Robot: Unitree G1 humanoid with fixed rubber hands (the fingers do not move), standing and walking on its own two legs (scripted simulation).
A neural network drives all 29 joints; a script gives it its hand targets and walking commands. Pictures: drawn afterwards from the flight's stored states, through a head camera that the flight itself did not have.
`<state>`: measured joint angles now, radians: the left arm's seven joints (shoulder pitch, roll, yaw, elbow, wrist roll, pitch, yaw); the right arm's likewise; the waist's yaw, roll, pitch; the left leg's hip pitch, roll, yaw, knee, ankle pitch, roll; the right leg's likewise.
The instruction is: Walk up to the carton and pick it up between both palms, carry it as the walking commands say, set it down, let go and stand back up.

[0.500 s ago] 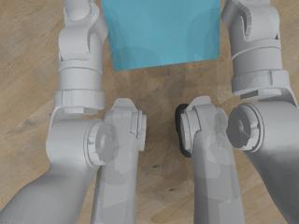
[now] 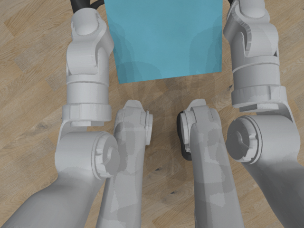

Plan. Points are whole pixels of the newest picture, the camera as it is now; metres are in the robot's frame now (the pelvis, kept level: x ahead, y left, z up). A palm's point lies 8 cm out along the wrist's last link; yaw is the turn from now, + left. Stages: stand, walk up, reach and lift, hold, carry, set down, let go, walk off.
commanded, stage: reach and lift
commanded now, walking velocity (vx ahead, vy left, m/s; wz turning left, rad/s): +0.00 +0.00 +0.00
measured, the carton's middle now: (161, 21) +0.54 +0.01 -0.17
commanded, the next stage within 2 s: none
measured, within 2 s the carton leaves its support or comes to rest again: neither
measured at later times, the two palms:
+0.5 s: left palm (63, 5) +0.50 +0.16 -0.01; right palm out of the picture +0.53 -0.12 -0.01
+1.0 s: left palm out of the picture +0.48 +0.15 +0.06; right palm out of the picture +0.51 -0.13 +0.06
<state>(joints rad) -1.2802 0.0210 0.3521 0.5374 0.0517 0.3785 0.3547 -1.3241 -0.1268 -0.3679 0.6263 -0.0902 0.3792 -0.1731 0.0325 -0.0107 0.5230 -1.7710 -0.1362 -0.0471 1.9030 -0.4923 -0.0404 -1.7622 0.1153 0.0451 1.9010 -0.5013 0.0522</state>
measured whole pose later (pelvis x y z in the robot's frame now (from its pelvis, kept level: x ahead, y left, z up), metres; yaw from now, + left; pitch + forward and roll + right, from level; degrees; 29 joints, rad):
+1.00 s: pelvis -0.01 +0.00 +0.10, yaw -1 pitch +12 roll +0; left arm -1.12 -0.02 0.34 0.49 0.09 0.42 0.35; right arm -1.20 -0.09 -0.34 0.62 -0.09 0.41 -0.17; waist 0.04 -0.03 0.52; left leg -1.33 -0.13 -0.07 1.54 -0.42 -0.03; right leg -1.33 0.13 0.09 1.55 -0.42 0.05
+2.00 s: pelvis +0.10 +0.00 +0.25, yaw -1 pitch +15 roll +1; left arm -0.62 -0.18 0.49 0.69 0.34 0.41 0.10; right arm -0.68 0.11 -0.48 0.77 -0.38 0.40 -0.06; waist 0.05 -0.01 -0.19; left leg -0.83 -0.10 -0.08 0.91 -0.35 0.00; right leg -0.84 0.09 0.14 0.94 -0.35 0.02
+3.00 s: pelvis +0.13 +0.00 +0.31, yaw +0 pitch -6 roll +0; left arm -0.38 -0.19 0.29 0.43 0.31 0.69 0.10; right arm -0.39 0.15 -0.30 0.43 -0.31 0.68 -0.02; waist 0.00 0.00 -0.05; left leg -0.11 -0.07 -0.13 0.44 -0.21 0.01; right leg -0.11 0.06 0.13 0.44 -0.21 0.00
